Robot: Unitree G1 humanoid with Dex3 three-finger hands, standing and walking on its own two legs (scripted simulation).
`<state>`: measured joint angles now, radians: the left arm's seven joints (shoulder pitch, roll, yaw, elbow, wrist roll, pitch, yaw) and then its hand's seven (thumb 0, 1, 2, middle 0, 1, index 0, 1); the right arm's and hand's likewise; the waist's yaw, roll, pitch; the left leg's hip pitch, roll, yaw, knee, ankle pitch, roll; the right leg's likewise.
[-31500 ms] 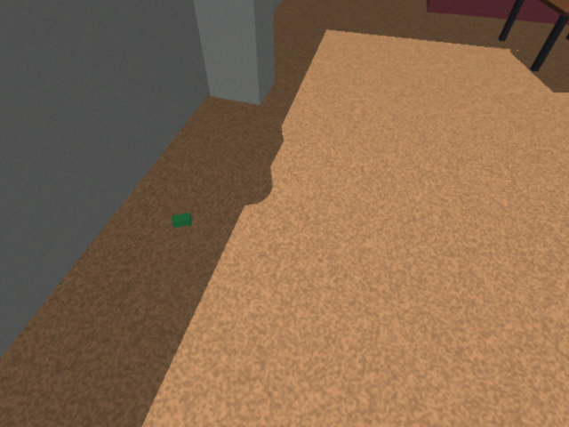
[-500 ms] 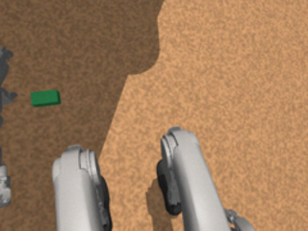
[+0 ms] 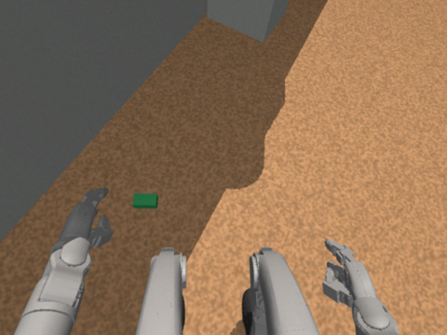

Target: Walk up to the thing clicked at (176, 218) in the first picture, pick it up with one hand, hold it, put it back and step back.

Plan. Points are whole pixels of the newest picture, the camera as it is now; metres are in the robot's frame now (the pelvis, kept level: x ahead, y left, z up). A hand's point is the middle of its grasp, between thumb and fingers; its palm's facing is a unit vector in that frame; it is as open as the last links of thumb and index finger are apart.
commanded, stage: home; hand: left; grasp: from above
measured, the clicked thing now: (145, 201) +0.52 +0.25 -0.54
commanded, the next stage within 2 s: none
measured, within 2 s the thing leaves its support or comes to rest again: neither
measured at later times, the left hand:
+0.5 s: hand (78, 259) +0.23 +0.19 +0.09, palm faces +0.10 -0.97 -0.21, open 7.4 cm
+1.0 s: hand (78, 273) +0.22 +0.18 +0.11, palm faces +0.11 -0.97 -0.20, open 7.4 cm
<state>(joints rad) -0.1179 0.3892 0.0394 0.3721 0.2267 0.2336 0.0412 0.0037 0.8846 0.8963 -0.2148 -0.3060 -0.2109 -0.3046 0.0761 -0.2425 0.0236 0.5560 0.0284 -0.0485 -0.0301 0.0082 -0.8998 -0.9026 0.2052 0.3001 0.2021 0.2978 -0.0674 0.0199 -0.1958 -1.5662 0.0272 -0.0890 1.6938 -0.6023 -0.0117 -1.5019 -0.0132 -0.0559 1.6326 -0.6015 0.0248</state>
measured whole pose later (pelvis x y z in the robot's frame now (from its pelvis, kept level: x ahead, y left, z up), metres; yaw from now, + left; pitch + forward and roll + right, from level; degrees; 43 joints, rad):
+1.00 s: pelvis +0.07 -0.01 +0.16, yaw +3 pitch +9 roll -3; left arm 0.50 0.22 0.03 -0.12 -0.05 0.46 0.02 0.01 0.90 0.90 -0.20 -0.30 -0.20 -0.30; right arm 0.27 -0.22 0.04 0.54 0.00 -0.24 -0.19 0.02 -0.90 -0.90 0.21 0.30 0.20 0.30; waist -0.03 0.04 -0.15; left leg -0.69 0.04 -0.07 1.00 -0.47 -0.03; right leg -0.63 -0.01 -0.07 0.94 -0.47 0.01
